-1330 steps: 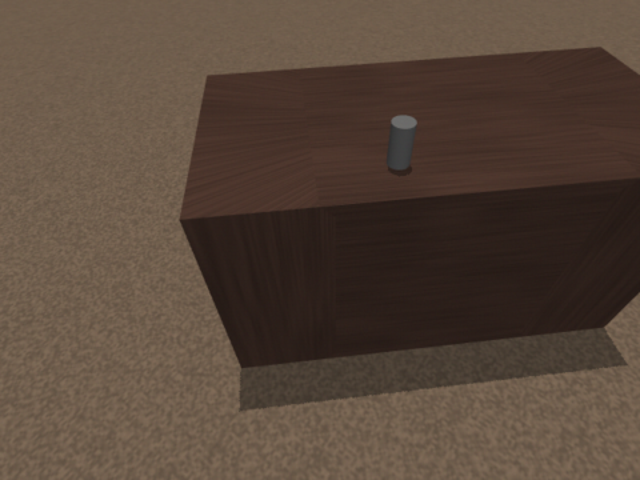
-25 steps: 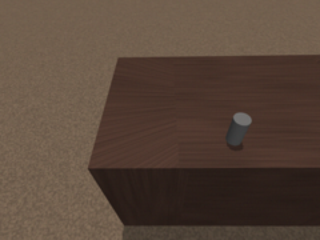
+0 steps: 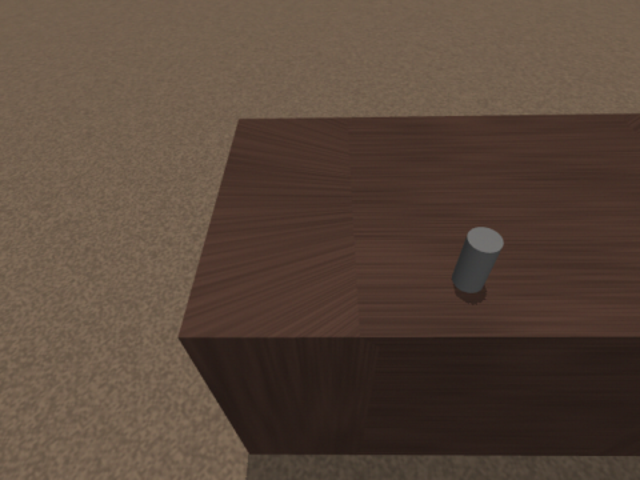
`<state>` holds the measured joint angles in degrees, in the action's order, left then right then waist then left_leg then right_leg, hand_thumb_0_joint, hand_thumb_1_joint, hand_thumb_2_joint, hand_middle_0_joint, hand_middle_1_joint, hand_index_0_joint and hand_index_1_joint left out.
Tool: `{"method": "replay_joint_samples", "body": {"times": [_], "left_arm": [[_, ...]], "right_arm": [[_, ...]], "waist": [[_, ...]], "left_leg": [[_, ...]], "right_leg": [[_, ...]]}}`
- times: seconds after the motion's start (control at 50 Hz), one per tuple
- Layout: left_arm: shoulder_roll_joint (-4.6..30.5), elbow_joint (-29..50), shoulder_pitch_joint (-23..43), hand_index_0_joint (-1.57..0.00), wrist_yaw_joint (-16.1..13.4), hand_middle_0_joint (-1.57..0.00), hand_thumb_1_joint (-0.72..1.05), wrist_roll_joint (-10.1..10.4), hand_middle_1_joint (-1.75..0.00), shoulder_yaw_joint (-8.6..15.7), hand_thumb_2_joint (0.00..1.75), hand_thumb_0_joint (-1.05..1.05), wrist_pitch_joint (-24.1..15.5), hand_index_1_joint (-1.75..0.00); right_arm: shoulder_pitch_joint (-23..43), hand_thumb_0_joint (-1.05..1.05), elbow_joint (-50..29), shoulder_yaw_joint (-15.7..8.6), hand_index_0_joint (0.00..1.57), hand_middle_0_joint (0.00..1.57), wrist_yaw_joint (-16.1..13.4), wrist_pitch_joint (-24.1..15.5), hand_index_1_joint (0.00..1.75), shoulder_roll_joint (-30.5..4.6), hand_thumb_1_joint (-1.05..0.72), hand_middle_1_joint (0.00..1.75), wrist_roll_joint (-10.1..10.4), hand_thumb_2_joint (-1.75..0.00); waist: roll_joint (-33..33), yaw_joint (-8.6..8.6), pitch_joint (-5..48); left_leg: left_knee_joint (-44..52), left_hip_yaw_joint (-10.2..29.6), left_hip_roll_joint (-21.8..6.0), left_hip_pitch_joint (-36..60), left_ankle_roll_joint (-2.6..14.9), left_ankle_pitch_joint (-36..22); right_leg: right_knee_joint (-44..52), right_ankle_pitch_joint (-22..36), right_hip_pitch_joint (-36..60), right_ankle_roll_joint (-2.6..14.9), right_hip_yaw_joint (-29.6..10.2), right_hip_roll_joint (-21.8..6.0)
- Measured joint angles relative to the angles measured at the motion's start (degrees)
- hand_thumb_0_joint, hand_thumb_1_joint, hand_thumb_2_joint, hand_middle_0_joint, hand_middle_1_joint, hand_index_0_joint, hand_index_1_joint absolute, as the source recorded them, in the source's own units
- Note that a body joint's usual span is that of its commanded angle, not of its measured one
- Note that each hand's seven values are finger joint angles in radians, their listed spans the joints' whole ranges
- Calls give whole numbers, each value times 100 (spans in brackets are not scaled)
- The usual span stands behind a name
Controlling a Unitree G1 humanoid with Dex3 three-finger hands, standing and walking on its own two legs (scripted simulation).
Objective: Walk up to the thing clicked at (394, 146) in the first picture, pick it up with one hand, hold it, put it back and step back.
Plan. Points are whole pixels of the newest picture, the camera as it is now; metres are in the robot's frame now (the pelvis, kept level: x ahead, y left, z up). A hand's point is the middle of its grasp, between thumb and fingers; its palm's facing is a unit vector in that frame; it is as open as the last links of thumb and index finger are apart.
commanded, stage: home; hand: right
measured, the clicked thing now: (475, 261) +0.46 -0.21 -0.03
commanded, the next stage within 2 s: stand in 0.04 s
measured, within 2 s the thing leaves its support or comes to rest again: neither
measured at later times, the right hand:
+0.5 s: hand out of the picture +0.07 -0.25 -0.16, palm faces -0.03 +0.94 -0.35, open 11.1 cm
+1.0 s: hand out of the picture +0.08 -0.25 -0.16, palm faces -0.04 +0.94 -0.35, open 7.4 cm
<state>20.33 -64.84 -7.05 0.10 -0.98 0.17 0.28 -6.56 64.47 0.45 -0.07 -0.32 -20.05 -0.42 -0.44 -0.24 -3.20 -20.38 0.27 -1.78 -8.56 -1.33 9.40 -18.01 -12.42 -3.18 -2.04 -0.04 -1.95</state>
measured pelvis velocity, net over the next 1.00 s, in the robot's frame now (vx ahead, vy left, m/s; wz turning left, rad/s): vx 0.01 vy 0.00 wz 0.01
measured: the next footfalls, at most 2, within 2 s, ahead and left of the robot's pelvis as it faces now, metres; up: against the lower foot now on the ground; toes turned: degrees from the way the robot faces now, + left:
none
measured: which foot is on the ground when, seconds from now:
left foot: down 0.00-1.00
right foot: down 0.00-1.00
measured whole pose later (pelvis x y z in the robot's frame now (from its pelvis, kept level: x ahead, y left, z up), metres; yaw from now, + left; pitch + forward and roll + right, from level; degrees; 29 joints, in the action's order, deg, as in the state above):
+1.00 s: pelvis +0.01 +0.00 +0.00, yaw +1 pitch -2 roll +0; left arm 20.3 -64.0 -7.7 0.2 -1.0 0.2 0.0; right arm -6.5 64.6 0.1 0.2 -0.3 -19.9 -0.3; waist -0.5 -0.2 -3.5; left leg -20.4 0.7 -1.1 -9.2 -1.0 9.6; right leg -17.8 -12.7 -3.4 -2.4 0.5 -2.6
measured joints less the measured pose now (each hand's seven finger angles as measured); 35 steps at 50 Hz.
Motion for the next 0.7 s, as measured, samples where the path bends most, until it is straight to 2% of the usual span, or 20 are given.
{"method": "replay_joint_samples", "body": {"times": [0.2,0.28,0.38,0.5,0.6,0.7], "left_arm": [[-8,-10,-67,-21,11,-21,90,-3,-30,-2,90,0,-1,-30],[-4,5,-74,-21,8,-21,90,0,-30,-4,90,0,-9,-30],[-2,18,-69,-21,12,-21,90,4,-30,0,90,0,-3,-30],[4,36,-80,-21,22,-21,90,-4,-30,8,90,0,1,-30],[3,46,-102,-21,17,-21,90,2,-30,7,90,0,-18,-30],[5,56,-95,-21,8,-21,90,6,-30,2,90,0,-17,-30]], "right_arm": [[-50,-1,35,-18,7,7,14,11,7,3,47,7,-2,-9],[-55,-1,38,-18,12,12,14,9,14,9,38,14,2,-19],[-52,-1,23,-17,17,16,17,5,23,16,12,23,0,-44],[-47,-1,17,-24,19,19,21,-5,28,26,-29,28,-4,-72],[-40,0,18,-28,20,20,25,-6,29,28,-62,29,5,-83],[-24,0,12,-26,20,20,27,-3,30,27,-79,30,8,-88]], "waist": [[-9,6,-12],[-13,2,-9],[-19,3,10],[-16,1,11],[0,-4,-1],[5,2,-7]], "left_leg": [[2,13,17,-35,14,-27],[-6,15,21,-35,21,-29],[0,15,40,-35,31,-34],[20,11,62,-44,40,-43],[18,13,62,-38,43,-33],[8,25,64,-44,40,-22]], "right_leg": [[8,24,-25,-11,13,-16],[20,35,-14,-18,16,-19],[3,27,-22,-27,17,-38],[-17,13,-49,-34,15,-60],[3,14,-32,-39,17,-61],[4,4,-27,-40,30,-62]]}}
